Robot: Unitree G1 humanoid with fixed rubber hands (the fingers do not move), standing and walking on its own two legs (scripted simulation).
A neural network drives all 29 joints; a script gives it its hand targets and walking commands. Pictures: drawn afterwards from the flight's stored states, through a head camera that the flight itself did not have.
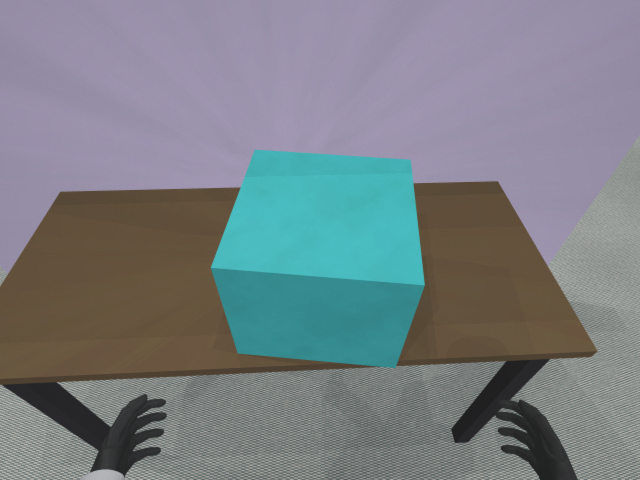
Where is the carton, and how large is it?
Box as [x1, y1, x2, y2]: [211, 150, 424, 367]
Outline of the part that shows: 254,150 211,266 237,352 395,367 424,285 410,160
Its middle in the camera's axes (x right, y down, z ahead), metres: +0.00 +0.02 +0.66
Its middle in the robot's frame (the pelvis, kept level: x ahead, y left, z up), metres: +0.48 +0.01 -0.02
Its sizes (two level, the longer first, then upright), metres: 0.270 0.267 0.233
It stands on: a table, 0.64 m high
